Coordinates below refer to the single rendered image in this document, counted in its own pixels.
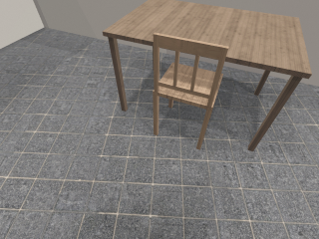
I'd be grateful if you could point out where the table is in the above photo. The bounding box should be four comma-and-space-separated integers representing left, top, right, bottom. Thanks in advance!
103, 0, 312, 151

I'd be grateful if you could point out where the chair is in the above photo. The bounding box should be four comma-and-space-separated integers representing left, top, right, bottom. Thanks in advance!
153, 32, 229, 150

